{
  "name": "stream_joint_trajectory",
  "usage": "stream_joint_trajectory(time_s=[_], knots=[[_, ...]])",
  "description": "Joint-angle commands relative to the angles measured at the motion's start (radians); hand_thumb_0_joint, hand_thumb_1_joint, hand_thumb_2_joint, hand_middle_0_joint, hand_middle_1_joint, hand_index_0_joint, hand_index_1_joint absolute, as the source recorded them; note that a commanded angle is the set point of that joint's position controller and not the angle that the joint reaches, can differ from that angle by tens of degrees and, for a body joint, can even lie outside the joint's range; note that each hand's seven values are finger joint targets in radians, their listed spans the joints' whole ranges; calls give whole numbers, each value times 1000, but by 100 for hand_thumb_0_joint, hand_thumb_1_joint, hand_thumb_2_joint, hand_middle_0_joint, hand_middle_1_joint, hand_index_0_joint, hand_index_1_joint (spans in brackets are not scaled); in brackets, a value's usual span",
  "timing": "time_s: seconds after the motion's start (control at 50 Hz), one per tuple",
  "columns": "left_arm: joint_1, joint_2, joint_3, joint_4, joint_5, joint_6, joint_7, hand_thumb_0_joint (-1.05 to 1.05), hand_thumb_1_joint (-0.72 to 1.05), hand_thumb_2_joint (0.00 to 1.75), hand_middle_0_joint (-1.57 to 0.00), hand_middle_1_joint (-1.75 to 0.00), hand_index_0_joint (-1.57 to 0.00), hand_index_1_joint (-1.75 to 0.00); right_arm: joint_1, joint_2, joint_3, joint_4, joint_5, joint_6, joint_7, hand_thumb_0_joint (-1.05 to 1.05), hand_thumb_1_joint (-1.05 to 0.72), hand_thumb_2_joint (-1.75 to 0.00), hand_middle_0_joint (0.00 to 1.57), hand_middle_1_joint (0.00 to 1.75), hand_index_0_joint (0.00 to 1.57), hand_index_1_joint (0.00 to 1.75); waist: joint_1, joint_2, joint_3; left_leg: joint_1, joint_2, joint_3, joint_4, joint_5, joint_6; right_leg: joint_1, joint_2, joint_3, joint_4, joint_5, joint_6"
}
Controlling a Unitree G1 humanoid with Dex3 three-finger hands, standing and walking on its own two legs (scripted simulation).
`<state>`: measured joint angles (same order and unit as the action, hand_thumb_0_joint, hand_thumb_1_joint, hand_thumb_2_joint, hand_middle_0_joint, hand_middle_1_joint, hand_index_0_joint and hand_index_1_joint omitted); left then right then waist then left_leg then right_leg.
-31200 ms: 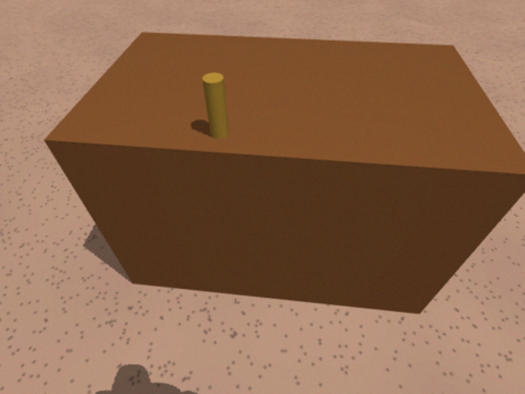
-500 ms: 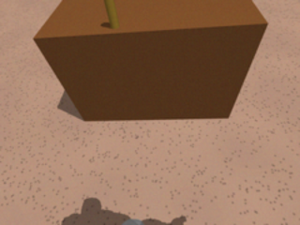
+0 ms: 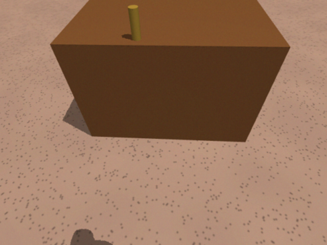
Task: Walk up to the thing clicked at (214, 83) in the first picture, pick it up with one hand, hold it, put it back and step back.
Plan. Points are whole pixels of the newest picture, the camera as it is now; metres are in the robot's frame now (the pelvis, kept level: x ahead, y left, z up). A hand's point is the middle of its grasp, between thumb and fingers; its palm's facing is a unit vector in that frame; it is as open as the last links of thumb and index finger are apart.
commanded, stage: step back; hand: left
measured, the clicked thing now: (134, 23) +1.07 +0.20 +0.06
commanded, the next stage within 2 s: stand in 0.48 s
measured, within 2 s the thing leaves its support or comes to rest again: neither
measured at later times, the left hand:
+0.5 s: hand out of the picture +0.14 +0.28 -0.14, palm faces -0.04 -0.93 -0.37, open 7.3 cm
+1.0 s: hand out of the picture +0.11 +0.26 -0.14, palm faces -0.07 -0.94 -0.34, open 7.3 cm
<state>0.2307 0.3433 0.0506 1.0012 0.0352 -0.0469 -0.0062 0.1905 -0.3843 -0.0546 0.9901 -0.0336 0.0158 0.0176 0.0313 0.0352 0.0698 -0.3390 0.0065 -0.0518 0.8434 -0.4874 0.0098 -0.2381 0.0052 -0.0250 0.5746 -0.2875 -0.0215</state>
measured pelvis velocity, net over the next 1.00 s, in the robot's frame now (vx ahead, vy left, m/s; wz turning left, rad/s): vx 0.02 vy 0.02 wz -0.04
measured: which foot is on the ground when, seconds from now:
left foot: down 0.00-1.00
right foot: down 0.00-1.00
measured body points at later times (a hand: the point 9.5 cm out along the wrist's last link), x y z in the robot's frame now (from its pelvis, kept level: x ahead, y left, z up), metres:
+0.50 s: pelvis +0.03 +0.02 +0.01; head +0.05 +0.02 +0.46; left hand +0.14 +0.33 -0.11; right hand +0.14 -0.27 -0.12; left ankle +0.04 +0.15 -0.73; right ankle +0.02 -0.11 -0.73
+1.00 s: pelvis +0.02 +0.02 +0.02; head +0.03 +0.02 +0.47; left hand +0.11 +0.31 -0.11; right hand +0.08 -0.29 -0.12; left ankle +0.04 +0.15 -0.73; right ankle +0.02 -0.11 -0.73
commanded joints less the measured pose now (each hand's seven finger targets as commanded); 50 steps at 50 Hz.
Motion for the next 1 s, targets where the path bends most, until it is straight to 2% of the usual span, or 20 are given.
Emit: stream_joint_trajectory(time_s=[0.0,0.02,0.04,0.06,0.08,0.1,0.12,0.14,0.16,0.2,0.22,0.24,0.26,0.34,0.44,0.46,0.52,0.64,0.8,0.98], knots=[[-116,302,60,-96,-4,-16,17,0,90,90,-20,-30,-20,-30,20,-159,-47,-50,3,-32,-3,0,-90,-90,20,30,20,30,-40,-170,-38,89,28,53,-206,84,-5,-96,-230,231,-202,-2,-138],[-139,287,52,-99,-11,-7,15,0,90,90,-20,-30,-20,-30,37,-146,-48,-33,1,-35,-6,0,-90,-90,20,30,20,30,-56,-163,-50,170,6,78,-315,165,-5,-125,-199,188,-144,31,-118],[-125,252,38,-99,-14,0,14,0,90,90,-20,-30,-20,-30,29,-151,-50,-26,-4,-39,-13,0,-90,-90,20,30,20,30,-59,-118,-59,225,1,61,-395,234,0,-146,-163,149,-75,86,-85],[-103,209,22,-97,-18,5,13,0,90,90,-20,-30,-20,-30,23,-173,-55,-27,-11,-43,-20,0,-90,-90,20,30,20,30,-51,-37,-71,263,84,-61,-458,245,18,-185,-120,121,8,110,-52],[-77,167,10,-92,-34,13,12,0,90,90,-20,-30,-20,-30,-41,-230,-54,-52,-12,-51,-25,0,-90,-90,20,30,20,30,-25,110,-81,201,256,-309,-559,134,92,-202,-17,61,103,-42,2],[-70,239,34,-57,-34,21,20,0,90,90,-20,-30,-20,-30,-87,-276,-57,-61,-3,-50,-22,0,-90,-90,20,30,20,30,-21,92,-58,32,328,-344,-566,53,184,-75,-21,58,179,-234,9],[-68,241,32,-46,-30,21,18,0,90,90,-20,-30,-20,-30,-122,-254,-53,-59,-5,-50,-21,0,-90,-90,20,30,20,30,-6,56,-32,-10,310,-303,-554,76,185,-32,-25,66,178,-223,3],[-59,221,28,-44,-30,19,16,0,90,90,-20,-30,-20,-30,-137,-236,-44,-61,-6,-53,-22,0,-90,-90,20,30,20,30,3,66,-38,55,270,-230,-511,196,161,-46,-27,69,114,-189,-5],[-38,202,22,-25,-34,11,18,0,90,90,-20,-30,-20,-30,-155,-224,-37,-56,-2,-53,-24,0,-90,-90,20,30,20,30,19,94,-57,104,235,-160,-454,345,124,-20,-37,56,-24,-85,-7],[-32,232,32,-4,-30,-5,23,0,90,90,-20,-30,-20,-30,-146,-202,-27,-39,14,-50,-26,0,-90,-90,20,30,20,30,10,92,-111,104,165,-55,-339,620,55,121,-62,94,-121,236,-7],[-48,257,34,-3,-30,-10,26,0,90,90,-20,-30,-20,-30,-135,-175,-20,-35,23,-47,-27,0,-90,-90,20,30,20,30,-5,42,-143,112,129,-23,-315,614,32,132,-94,144,-92,347,-24],[-88,277,35,-11,-31,-7,23,0,90,90,-20,-30,-20,-30,-108,-166,-19,-27,29,-42,-28,0,-90,-90,20,30,20,30,-26,-4,-140,149,108,-6,-343,518,23,92,-121,174,-84,358,-36],[-113,270,31,-17,-31,-5,23,0,90,90,-20,-30,-20,-30,-122,-172,-23,-19,24,-40,-30,0,-90,-90,20,30,20,30,-28,-11,-130,167,116,-10,-360,502,26,80,-124,165,-89,359,-37],[-130,240,14,-1,-31,3,25,0,90,90,-20,-30,-20,-30,-160,-178,-23,3,21,-42,-28,0,-90,-90,20,30,20,30,-15,-14,-136,200,139,-9,-400,573,45,88,-102,128,-100,353,-17],[-157,243,14,8,-25,3,26,0,90,90,-20,-30,-20,-30,-186,-162,-18,22,20,-39,-24,0,-90,-90,20,30,20,30,-19,-41,-139,220,132,15,-436,504,32,95,-116,148,-143,353,-15],[-165,212,-5,32,-35,5,20,0,90,90,-20,-30,-20,-30,-166,-168,-11,35,31,-46,-21,0,-90,-90,20,30,20,30,-39,-34,-144,261,134,-15,-474,536,29,97,-117,139,-171,356,-4],[-180,211,-11,41,-34,7,20,0,90,90,-20,-30,-20,-30,-194,-173,-12,50,29,-51,-17,0,-90,-90,20,30,20,30,-33,-33,-126,288,138,-13,-495,540,21,93,-117,133,-222,331,8],[-202,221,-10,63,-30,4,18,0,90,90,-20,-30,-20,-30,-197,-170,-8,70,26,-51,-14,0,-90,-90,20,30,20,30,-36,-30,-110,250,129,-5,-553,442,11,137,-125,130,-275,262,15],[-211,227,-9,74,-28,1,16,0,90,90,-20,-30,-20,-30,-189,-165,-3,90,24,-51,-12,0,-90,-90,20,30,20,30,-39,-34,-98,250,126,-3,-579,376,1,123,-130,134,-312,198,11],[-185,221,-11,85,-28,6,12,0,90,90,-20,-30,-20,-30,-161,-175,2,103,25,-53,-16,0,-90,-90,20,30,20,30,-39,-30,-104,261,131,-7,-576,397,3,119,-132,135,-316,219,8]])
